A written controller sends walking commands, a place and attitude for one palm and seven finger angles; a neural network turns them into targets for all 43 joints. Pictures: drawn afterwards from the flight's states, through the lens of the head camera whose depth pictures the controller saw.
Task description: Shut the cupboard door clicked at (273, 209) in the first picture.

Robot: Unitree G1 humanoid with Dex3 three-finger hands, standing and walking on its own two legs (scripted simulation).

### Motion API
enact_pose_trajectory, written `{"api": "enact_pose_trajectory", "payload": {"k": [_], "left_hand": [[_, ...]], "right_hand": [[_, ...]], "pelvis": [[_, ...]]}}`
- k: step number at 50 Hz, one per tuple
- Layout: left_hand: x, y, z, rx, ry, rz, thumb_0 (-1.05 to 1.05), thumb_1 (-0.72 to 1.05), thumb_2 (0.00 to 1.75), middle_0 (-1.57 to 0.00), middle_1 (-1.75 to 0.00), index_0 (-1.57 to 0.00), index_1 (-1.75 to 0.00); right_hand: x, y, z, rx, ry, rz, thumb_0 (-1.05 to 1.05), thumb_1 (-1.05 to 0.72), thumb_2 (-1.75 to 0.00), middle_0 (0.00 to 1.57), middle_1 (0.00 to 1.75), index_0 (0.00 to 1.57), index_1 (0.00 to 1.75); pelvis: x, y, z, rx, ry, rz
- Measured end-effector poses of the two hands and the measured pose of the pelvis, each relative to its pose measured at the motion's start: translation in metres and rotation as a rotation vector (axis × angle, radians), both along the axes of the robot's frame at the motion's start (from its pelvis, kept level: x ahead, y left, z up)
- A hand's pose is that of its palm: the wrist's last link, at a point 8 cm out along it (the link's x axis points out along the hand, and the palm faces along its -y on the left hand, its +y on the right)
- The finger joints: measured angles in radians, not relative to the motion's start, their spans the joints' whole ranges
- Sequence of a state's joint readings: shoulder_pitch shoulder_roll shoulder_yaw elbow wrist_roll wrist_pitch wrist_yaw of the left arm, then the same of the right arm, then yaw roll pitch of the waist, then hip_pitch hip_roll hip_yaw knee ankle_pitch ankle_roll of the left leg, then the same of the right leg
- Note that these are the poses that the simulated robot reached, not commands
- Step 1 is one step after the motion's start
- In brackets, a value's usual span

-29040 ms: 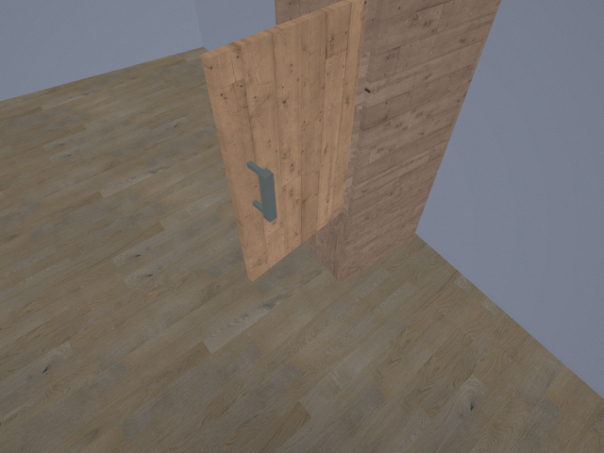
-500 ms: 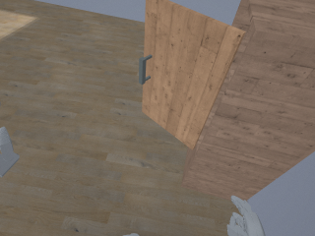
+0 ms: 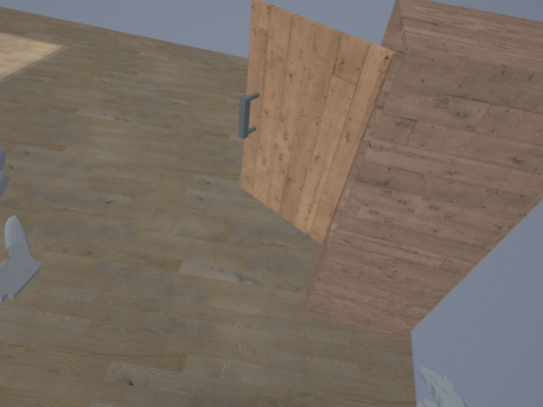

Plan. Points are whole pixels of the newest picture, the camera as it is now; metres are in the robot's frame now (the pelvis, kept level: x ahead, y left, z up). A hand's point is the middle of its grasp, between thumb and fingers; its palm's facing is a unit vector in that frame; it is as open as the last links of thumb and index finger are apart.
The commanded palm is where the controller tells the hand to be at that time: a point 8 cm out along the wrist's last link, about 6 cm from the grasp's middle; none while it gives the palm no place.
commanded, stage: stop stepping back and stand still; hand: left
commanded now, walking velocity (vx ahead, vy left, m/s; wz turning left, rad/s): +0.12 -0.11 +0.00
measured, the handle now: (249, 115) +0.84 +0.10 -0.01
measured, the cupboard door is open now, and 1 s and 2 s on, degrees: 62 62 62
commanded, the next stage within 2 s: let the arm hang, fingers relaxed in 1.12 s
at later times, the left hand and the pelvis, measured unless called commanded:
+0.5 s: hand out of the picture +0.13 +0.31 +0.18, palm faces +0.49 -0.83 -0.27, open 7.5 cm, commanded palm +0.05 +0.34 +0.19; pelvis -0.08 +0.03 -0.01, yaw +1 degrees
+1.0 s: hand out of the picture +0.07 +0.32 +0.19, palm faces +0.35 -0.81 -0.47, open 7.5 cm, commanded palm +0.02 +0.37 +0.19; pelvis -0.13 +0.07 +0.02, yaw -1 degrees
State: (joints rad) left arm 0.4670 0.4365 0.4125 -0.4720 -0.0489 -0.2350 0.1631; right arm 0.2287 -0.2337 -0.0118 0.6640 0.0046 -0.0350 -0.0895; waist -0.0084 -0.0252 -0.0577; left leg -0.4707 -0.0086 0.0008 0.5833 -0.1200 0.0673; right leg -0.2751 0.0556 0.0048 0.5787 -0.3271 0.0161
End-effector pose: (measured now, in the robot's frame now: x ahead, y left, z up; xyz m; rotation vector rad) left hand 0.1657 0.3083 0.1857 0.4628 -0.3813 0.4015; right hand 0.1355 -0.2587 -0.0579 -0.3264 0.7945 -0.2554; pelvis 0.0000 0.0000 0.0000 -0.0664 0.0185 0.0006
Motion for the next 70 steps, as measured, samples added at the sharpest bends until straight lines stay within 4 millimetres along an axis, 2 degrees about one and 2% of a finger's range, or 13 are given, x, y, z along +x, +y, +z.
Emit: {"api": "enact_pose_trajectory", "payload": {"k": [7, 12, 21, 26, 33, 40, 47, 53, 61, 63, 66, 68, 70], "left_hand": [[-0.028, -0.002, 0.006, 0.062, 0.11, -0.065, 0.02, 0.89, 0.9, -0.21, -0.31, -0.21, -0.3], [-0.057, -0.006, 0.007, 0.065, 0.123, -0.075, 0.02, 0.88, 0.9, -0.21, -0.31, -0.21, -0.3], [-0.082, 0.028, -0.001, -0.062, -0.017, 0.038, 0.02, 0.88, 0.9, -0.22, -0.31, -0.21, -0.3], [-0.088, 0.037, 0.006, -0.074, -0.017, 0.028, 0.02, 0.88, 0.9, -0.21, -0.31, -0.21, -0.3], [-0.144, 0.053, 0.02, 0.066, 0.006, 0.017, 0.02, 0.88, 0.9, -0.21, -0.31, -0.21, -0.3], [-0.128, 0.092, -0.002, -0.054, -0.016, 0.11, 0.02, 0.88, 0.9, -0.21, -0.31, -0.21, -0.3], [-0.129, 0.059, 0.013, 0.011, 0.106, -0.053, 0.02, 0.89, 0.9, -0.21, -0.3, -0.2, -0.3], [-0.132, 0.057, 0.021, 0.138, 0.147, -0.01, 0.02, 0.88, 0.9, -0.22, -0.31, -0.21, -0.3], [-0.114, 0.066, 0.0, 0.004, 0.103, 0.059, 0.02, 0.88, 0.9, -0.21, -0.31, -0.21, -0.3], [-0.098, 0.066, -0.027, -0.017, 0.196, 0.025, 0.01, 0.89, 0.9, -0.21, -0.3, -0.21, -0.3], [-0.076, 0.059, -0.116, -0.17, 0.556, 0.009, 0.01, 0.89, 0.9, -0.2, -0.3, -0.2, -0.3], [-0.082, 0.041, -0.182, -0.26, 0.825, -0.004, 0.01, 0.9, 0.9, -0.2, -0.3, -0.19, -0.3], [-0.107, 0.016, -0.238, -0.336, 1.079, -0.028, 0.01, 0.9, 0.9, -0.2, -0.3, -0.19, -0.3]], "right_hand": [[-0.024, 0.034, 0.01, 0.083, -0.076, 0.036, 0.02, -0.9, -0.9, 0.21, 0.3, 0.21, 0.3], [-0.044, 0.043, 0.001, 0.103, -0.079, 0.062, 0.01, -0.9, -0.9, 0.21, 0.3, 0.21, 0.3], [-0.081, 0.041, -0.013, 0.038, -0.05, 0.006, 0.01, -0.9, -0.9, 0.21, 0.3, 0.21, 0.3], [-0.094, 0.055, -0.005, 0.057, -0.08, 0.015, 0.02, -0.9, -0.9, 0.21, 0.3, 0.21, 0.3], [-0.114, 0.079, 0.001, 0.071, -0.031, 0.058, 0.01, -0.9, -0.9, 0.21, 0.3, 0.21, 0.3], [-0.124, 0.106, -0.012, 0.072, -0.042, 0.053, 0.02, -0.9, -0.9, 0.21, 0.3, 0.21, 0.3], [-0.137, 0.134, 0.006, 0.173, -0.052, 0.056, 0.01, -0.9, -0.9, 0.21, 0.3, 0.21, 0.3], [-0.133, 0.118, -0.015, 0.176, -0.022, 0.051, 0.01, -0.9, -0.9, 0.21, 0.3, 0.21, 0.3], [-0.131, 0.082, -0.027, 0.094, 0.038, -0.016, 0.01, -0.9, -0.9, 0.21, 0.3, 0.21, 0.3], [-0.126, 0.077, -0.029, 0.094, 0.036, 0.015, 0.01, -0.9, -0.9, 0.21, 0.3, 0.21, 0.3], [-0.122, 0.073, -0.038, 0.1, 0.065, 0.05, 0.01, -0.9, -0.9, 0.21, 0.3, 0.2, 0.3], [-0.124, 0.073, -0.045, 0.113, 0.084, 0.057, 0.01, -0.9, -0.9, 0.2, 0.3, 0.2, 0.3], [-0.129, 0.075, -0.049, 0.137, 0.118, 0.046, 0.01, -0.91, -0.9, 0.2, 0.3, 0.2, 0.3]], "pelvis": [[-0.033, 0.003, 0.008, -0.009, 0.049, -0.026], [-0.056, 0.007, 0.003, 0.0, 0.021, -0.032], [-0.064, 0.027, -0.009, -0.01, -0.081, 0.002], [-0.09, 0.036, -0.004, -0.002, -0.078, 0.026], [-0.107, 0.055, 0.003, 0.037, -0.044, -0.021], [-0.13, 0.08, -0.005, 0.037, -0.068, 0.001], [-0.133, 0.078, 0.018, 0.013, -0.038, -0.032], [-0.133, 0.07, 0.006, 0.046, -0.002, -0.031], [-0.112, 0.076, -0.001, 0.049, -0.046, -0.023], [-0.11, 0.079, -0.003, 0.058, -0.04, -0.016], [-0.112, 0.082, -0.005, 0.075, -0.024, -0.003], [-0.115, 0.08, -0.007, 0.092, -0.021, 0.0], [-0.116, 0.076, -0.005, 0.085, -0.028, 0.004]]}}
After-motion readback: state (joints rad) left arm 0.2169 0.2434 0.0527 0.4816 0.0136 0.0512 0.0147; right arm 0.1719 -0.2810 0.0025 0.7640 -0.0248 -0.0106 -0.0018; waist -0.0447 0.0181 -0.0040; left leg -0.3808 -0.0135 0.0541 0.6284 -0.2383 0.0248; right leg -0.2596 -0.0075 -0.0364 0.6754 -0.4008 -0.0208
